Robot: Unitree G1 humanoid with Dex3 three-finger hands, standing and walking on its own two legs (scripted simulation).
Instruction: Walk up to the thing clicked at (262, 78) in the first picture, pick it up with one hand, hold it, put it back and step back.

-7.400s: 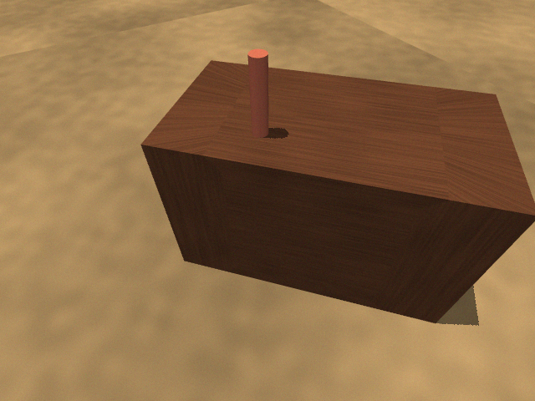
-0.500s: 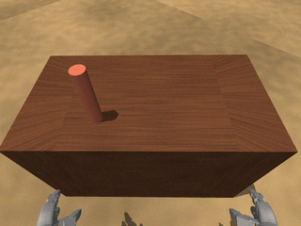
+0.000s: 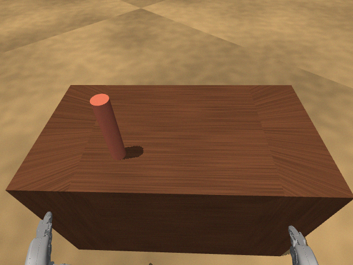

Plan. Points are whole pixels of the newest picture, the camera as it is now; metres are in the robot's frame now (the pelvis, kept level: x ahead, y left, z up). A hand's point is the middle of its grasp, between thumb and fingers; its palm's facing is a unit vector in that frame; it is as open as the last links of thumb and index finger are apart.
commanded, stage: rise first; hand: left
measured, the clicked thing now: (110, 130) +0.50 +0.23 -0.01
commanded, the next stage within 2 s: go down in 0.78 s
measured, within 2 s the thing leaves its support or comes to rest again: neither
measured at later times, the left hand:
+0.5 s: hand (59, 253) +0.17 +0.26 +0.00, palm faces +0.28 -0.89 -0.36, open 17.5 cm
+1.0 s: hand (51, 248) +0.17 +0.26 +0.03, palm faces +0.32 -0.89 -0.33, open 17.6 cm
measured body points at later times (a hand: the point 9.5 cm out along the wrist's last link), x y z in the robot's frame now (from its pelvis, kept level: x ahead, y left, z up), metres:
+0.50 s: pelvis -0.01 +0.00 +0.00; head -0.01 -0.01 +0.45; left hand +0.15 +0.30 +0.02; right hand +0.15 -0.26 -0.08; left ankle +0.00 +0.14 -0.74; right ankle -0.03 -0.14 -0.74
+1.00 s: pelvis -0.02 +0.00 +0.00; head -0.01 -0.01 +0.45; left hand +0.15 +0.30 +0.05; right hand +0.15 -0.25 -0.09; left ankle +0.00 +0.14 -0.74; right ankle -0.03 -0.14 -0.74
